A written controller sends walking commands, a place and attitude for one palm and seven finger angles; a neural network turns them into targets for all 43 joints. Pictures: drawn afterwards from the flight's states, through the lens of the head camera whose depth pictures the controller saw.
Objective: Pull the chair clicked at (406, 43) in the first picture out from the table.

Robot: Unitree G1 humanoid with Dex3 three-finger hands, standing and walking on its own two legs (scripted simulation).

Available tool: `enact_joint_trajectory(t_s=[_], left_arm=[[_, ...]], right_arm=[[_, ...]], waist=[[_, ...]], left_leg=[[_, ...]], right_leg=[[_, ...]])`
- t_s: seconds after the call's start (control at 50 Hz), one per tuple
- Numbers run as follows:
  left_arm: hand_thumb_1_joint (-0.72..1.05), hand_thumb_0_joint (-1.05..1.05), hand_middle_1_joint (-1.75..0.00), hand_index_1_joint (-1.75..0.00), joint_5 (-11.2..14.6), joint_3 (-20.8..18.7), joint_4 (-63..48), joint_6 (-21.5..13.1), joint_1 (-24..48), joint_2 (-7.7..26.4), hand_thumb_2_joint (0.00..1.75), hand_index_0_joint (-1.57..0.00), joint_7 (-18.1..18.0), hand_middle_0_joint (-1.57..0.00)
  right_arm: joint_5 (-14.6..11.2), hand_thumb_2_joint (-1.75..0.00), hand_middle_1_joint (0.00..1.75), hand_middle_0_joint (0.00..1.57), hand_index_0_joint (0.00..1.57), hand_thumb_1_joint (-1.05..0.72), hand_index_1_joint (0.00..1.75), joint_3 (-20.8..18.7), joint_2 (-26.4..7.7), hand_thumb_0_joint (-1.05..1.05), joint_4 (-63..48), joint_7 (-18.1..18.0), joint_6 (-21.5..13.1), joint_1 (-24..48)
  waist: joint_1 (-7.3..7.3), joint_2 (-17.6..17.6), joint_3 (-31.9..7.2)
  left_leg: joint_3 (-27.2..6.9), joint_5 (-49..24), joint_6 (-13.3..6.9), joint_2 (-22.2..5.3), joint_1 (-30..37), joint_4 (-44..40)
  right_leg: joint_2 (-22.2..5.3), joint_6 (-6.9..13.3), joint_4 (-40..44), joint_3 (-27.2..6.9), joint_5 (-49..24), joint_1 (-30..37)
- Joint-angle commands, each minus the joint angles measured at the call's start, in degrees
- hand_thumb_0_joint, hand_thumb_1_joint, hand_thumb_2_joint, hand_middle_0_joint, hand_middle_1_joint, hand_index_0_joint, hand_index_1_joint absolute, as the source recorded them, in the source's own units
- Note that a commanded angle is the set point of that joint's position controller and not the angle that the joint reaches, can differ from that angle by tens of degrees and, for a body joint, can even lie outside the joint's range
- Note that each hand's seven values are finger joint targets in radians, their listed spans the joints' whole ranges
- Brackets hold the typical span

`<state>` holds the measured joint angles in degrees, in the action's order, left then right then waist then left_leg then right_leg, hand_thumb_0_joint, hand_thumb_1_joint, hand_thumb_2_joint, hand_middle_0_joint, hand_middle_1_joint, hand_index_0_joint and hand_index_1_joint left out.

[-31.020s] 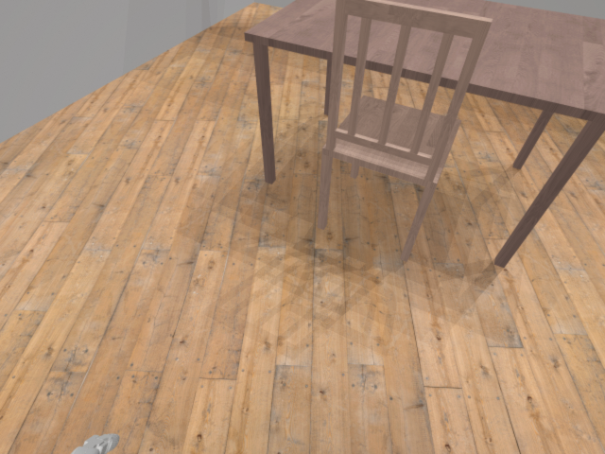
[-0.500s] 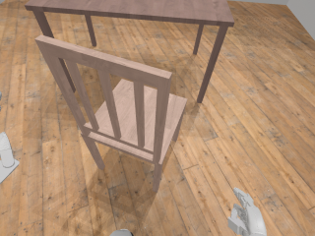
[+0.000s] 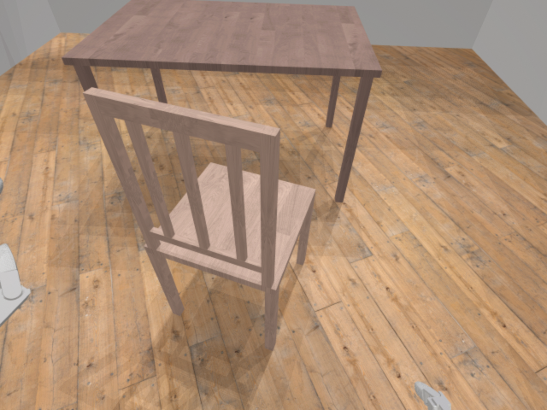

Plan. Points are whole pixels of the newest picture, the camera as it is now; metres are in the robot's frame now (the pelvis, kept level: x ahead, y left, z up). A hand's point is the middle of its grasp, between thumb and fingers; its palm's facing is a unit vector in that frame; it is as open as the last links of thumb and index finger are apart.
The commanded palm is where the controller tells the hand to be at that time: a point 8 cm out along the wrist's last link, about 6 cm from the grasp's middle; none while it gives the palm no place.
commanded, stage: stop stepping back and stand still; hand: left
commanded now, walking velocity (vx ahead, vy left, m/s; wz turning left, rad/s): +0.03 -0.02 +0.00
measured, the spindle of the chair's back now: (194, 197) +0.57 +0.20 -0.06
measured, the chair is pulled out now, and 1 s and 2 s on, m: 0.58 0.58 0.58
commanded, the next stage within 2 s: let the arm hang, fingers relaxed in 0.50 s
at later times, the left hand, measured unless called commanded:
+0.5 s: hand (44, 269) +0.23 +0.26 +0.17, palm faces +0.37 -0.79 -0.49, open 7.4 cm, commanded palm +0.17 +0.31 +0.18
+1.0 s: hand out of the picture +0.04 +0.21 -0.17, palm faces +0.05 -0.98 -0.19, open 6.8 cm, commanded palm none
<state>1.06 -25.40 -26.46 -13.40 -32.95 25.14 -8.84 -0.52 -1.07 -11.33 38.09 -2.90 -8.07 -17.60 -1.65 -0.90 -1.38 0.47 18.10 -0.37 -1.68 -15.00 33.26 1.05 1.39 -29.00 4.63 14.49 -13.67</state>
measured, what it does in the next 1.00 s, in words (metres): stands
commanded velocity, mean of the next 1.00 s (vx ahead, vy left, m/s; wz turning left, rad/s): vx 0.00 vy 0.00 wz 0.00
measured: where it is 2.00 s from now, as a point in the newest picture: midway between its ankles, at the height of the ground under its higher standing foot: outside the picture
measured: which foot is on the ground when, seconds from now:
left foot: down 0.00-1.00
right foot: down 0.00-1.00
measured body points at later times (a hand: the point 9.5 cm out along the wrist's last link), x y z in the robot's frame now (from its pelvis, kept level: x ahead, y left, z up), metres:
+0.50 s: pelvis +0.03 +0.01 +0.01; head +0.05 +0.01 +0.46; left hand +0.20 +0.30 +0.19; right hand +0.20 -0.23 -0.07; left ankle +0.00 +0.12 -0.73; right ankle +0.01 -0.10 -0.73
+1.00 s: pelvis +0.01 +0.03 +0.01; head +0.03 +0.05 +0.46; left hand +0.03 +0.26 -0.15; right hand +0.02 -0.21 -0.13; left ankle +0.00 +0.12 -0.73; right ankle +0.01 -0.10 -0.73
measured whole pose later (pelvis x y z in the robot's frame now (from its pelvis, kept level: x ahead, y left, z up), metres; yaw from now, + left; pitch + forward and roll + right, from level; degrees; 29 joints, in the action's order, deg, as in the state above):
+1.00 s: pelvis +0.01 +0.03 +0.01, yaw +1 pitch -1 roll -1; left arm -0.7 -1.1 54.0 2.0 -16.0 11.2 -1.7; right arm 1.4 -0.3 -9.7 56.5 -1.4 0.8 -18.3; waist 0.2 2.0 4.0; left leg -0.4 15.2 -2.3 1.6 -11.4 27.3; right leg -1.5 -0.5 -24.5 4.8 13.4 -10.2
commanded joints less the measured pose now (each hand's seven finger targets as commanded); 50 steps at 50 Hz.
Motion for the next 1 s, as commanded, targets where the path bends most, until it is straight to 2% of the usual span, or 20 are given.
enact_joint_trajectory(t_s=[0.0,0.04,0.08,0.12,0.16,0.22,0.28,0.56,0.58,0.6,0.64,0.7,0.72,0.74,0.8,0.86,0.9,0.94,0.96,0.98], left_arm=[[0.90,0.00,-0.30,-0.30,1.12,-4.56,-8.29,-1.83,4.98,8.10,0.90,-0.20,-1.15,-0.20],[0.90,0.00,-0.30,-0.30,1.29,-4.47,-9.60,-1.80,7.41,8.83,0.90,-0.20,-1.48,-0.20],[0.90,0.00,-0.30,-0.30,1.30,-4.74,-10.75,-2.12,7.63,9.24,0.90,-0.20,-1.67,-0.20],[0.90,0.00,-0.30,-0.30,1.20,-4.78,-9.41,-1.89,5.45,8.78,0.90,-0.20,-1.35,-0.20],[0.90,0.00,-0.30,-0.30,0.93,-4.56,-10.31,-1.78,5.97,8.76,0.90,-0.20,-1.25,-0.20],[0.90,0.00,-0.30,-0.30,1.32,-5.20,-11.08,-2.02,4.12,9.05,0.90,-0.20,-1.33,-0.20],[0.90,0.00,-0.30,-0.30,1.74,-5.80,-12.98,-2.11,1.34,9.36,0.90,-0.20,-1.42,-0.20],[0.90,0.00,-0.30,-0.30,2.19,-5.13,-12.94,-1.16,1.38,9.30,0.90,-0.20,-1.52,-0.20],[0.90,0.00,-0.30,-0.30,-3.81,19.98,31.07,8.26,5.32,-3.49,0.90,-0.20,6.50,-0.20],[0.90,0.00,-0.30,-0.30,-3.29,18.84,34.18,12.11,4.98,-7.48,0.90,-0.20,7.74,-0.20],[0.90,0.00,-0.30,-0.30,-3.06,20.39,39.09,13.29,9.20,-8.27,0.90,-0.20,8.21,-0.20],[0.90,0.00,-0.30,-0.30,-3.12,21.10,48.87,13.28,13.91,-6.29,0.90,-0.20,8.00,-0.20],[0.90,0.00,-0.30,-0.30,-3.03,21.19,52.45,13.36,14.88,-5.53,0.90,-0.20,7.82,-0.20],[0.90,0.00,-0.30,-0.30,-2.79,21.56,55.91,13.55,16.19,-5.08,0.90,-0.20,7.62,-0.20],[0.90,0.00,-0.30,-0.30,-2.09,22.97,65.97,14.03,17.15,-5.02,0.90,-0.20,7.29,-0.20],[0.90,0.00,-0.30,-0.30,-1.78,23.62,73.67,13.86,15.53,-5.80,0.90,-0.20,7.21,-0.20],[0.90,0.00,-0.30,-0.30,-1.94,22.85,75.85,13.95,14.50,-8.06,0.90,-0.20,6.94,-0.20],[0.90,0.00,-0.30,-0.30,-1.76,23.38,78.10,13.90,14.59,-8.19,0.90,-0.20,7.11,-0.20],[0.90,0.00,-0.30,-0.30,-1.75,23.58,79.11,13.90,14.92,-8.32,0.90,-0.20,7.17,-0.20],[0.90,0.00,-0.30,-0.30,-1.72,23.78,80.00,13.92,14.87,-8.61,0.90,-0.20,7.26,-0.20]], right_arm=[[-0.74,-0.90,0.30,0.20,0.20,-0.90,0.30,-3.09,-7.53,0.00,-9.11,-0.19,-2.50,6.82],[-0.34,-0.90,0.30,0.20,0.20,-0.90,0.30,-2.37,-7.19,0.00,-8.88,-0.09,-2.34,7.98],[-0.22,-0.90,0.30,0.20,0.20,-0.90,0.30,-1.98,-7.31,0.00,-8.86,-0.49,-2.27,9.05],[-0.42,-0.90,0.30,0.20,0.20,-0.90,0.30,-1.95,-7.49,0.00,-9.61,-0.62,-2.13,10.23],[-0.64,-0.90,0.30,0.20,0.20,-0.90,0.30,-1.70,-7.22,0.00,-10.15,-0.59,-1.75,10.90],[-0.76,-0.90,0.30,0.20,0.20,-0.90,0.30,-2.09,-7.15,0.00,-10.59,-0.27,-1.26,10.22],[-0.91,-0.90,0.30,0.20,0.20,-0.90,0.30,-2.18,-7.06,0.00,-11.36,-0.09,-0.53,9.94],[-1.04,-0.90,0.30,0.20,0.20,-0.90,0.30,-2.09,-7.28,0.00,-12.55,-0.82,1.05,10.53],[-0.50,-0.90,0.30,0.20,0.20,-0.90,0.30,-3.58,-12.06,0.00,-0.81,4.34,-0.52,10.70],[0.29,-0.90,0.30,0.20,0.20,-0.90,0.30,-3.47,-8.15,0.00,0.69,4.08,2.13,4.74],[1.45,-0.90,0.30,0.20,0.20,-0.90,0.30,-2.07,-7.31,0.00,-0.31,3.66,4.12,5.75],[2.13,-0.90,0.30,0.20,0.20,-0.90,0.30,-1.68,-7.88,0.00,0.53,3.18,5.66,5.48],[2.03,-0.90,0.30,0.20,0.20,-0.90,0.30,-1.68,-8.02,0.00,1.68,2.98,6.16,4.91],[1.91,-0.90,0.30,0.20,0.20,-0.90,0.30,-1.41,-7.93,0.00,3.12,2.77,6.62,4.27],[1.87,-0.90,0.30,0.20,0.20,-0.90,0.30,-0.18,-7.19,0.00,7.84,2.38,6.97,4.60],[1.45,-0.90,0.30,0.20,0.20,-0.90,0.30,0.43,-6.02,0.00,11.74,1.81,7.06,3.21],[1.83,-0.90,0.30,0.20,0.20,-0.90,0.30,-0.12,-4.15,0.00,13.43,1.47,7.22,0.74],[1.63,-0.90,0.30,0.20,0.20,-0.90,0.30,-0.03,-3.90,0.00,14.78,1.43,7.36,-0.75],[1.51,-0.90,0.30,0.20,0.20,-0.90,0.30,-0.09,-3.92,0.00,15.18,1.37,7.57,-1.74],[1.52,-0.90,0.30,0.20,0.20,-0.90,0.30,-0.24,-4.64,0.00,15.76,1.39,7.52,-2.45]], waist=[[0.19,8.95,0.87],[-0.01,7.66,1.37],[0.33,2.46,0.28],[1.33,-2.38,0.52],[1.36,-3.52,1.19],[1.30,-0.47,-2.81],[1.17,-2.84,-5.47],[1.23,-2.99,-3.81],[-1.13,0.53,2.22],[-0.18,1.39,-2.95],[1.04,1.73,-1.27],[1.80,12.85,-2.92],[1.55,13.14,-3.97],[1.33,11.81,-4.37],[2.05,-2.52,-0.89],[2.47,-5.68,1.32],[2.18,-9.90,0.04],[2.12,-9.08,1.51],[2.01,-3.88,2.99],[1.94,-3.33,3.59]], left_leg=[[-0.83,8.14,-1.76,0.49,-6.90,1.57],[-0.72,2.55,-1.68,0.19,-2.80,-1.49],[-2.85,-3.98,-2.25,-1.57,1.40,-9.22],[-6.58,-7.79,-3.37,-5.05,1.68,-12.34],[-7.17,-11.74,-3.24,-5.51,0.01,-12.25],[-4.92,-18.96,-2.15,-4.48,2.27,-9.22],[-3.77,-25.27,-1.51,-4.41,4.71,-8.60],[-4.73,-22.05,-1.25,-4.79,4.08,-11.09],[-3.74,-28.75,-1.08,-3.57,0.41,-1.68],[-3.30,-26.94,-0.95,-3.80,1.95,-2.74],[-7.71,-14.42,-3.13,-5.00,-4.26,-5.99],[-7.87,-18.57,-3.03,-2.67,-2.78,-4.31],[-6.74,-19.71,-2.55,-1.76,-0.26,-3.79],[-6.37,-20.53,-2.22,-1.45,1.64,-4.33],[-7.44,-22.76,-2.50,-2.77,2.25,-9.14],[-6.85,-19.24,-2.75,-2.95,2.74,-11.04],[-7.20,-15.93,-3.02,-3.20,2.84,-12.20],[-7.71,-11.86,-3.16,-3.37,1.52,-13.77],[-8.36,-9.85,-3.46,-3.81,1.00,-14.46],[-8.61,-8.41,-3.53,-3.96,0.69,-15.14]], right_leg=[[-12.70,5.11,15.92,-22.05,16.98,1.54],[-13.96,5.95,14.58,-19.48,9.01,1.02],[-10.00,3.15,8.74,-12.83,-0.59,2.51],[-5.93,0.23,6.45,-8.98,-3.32,3.13],[-5.21,-0.31,5.90,-7.90,-8.84,5.70],[-6.42,0.20,5.63,-8.64,-19.28,10.33],[-6.87,0.42,4.33,-8.07,-25.68,12.49],[-6.29,-0.46,6.44,-7.03,-21.63,12.08],[-8.52,-0.09,-3.00,-2.80,-28.71,0.93],[-8.03,0.49,-1.68,-4.74,-21.24,0.22],[-7.16,-0.16,-1.75,-4.38,-7.49,-0.65],[-8.84,1.29,0.35,-6.60,-15.76,4.16],[-9.97,2.04,0.79,-7.18,-19.04,4.96],[-10.19,2.36,1.13,-7.32,-19.70,5.41],[-7.71,0.76,2.48,-6.21,-12.87,5.93],[-6.76,0.34,5.60,-5.86,-8.77,6.61],[-6.53,0.58,6.50,-4.79,-7.20,7.71],[-6.36,0.62,7.36,-4.41,-5.53,7.80],[-6.09,0.57,7.88,-3.90,-4.85,7.36],[-6.35,0.51,7.90,-3.99,-4.13,6.84]])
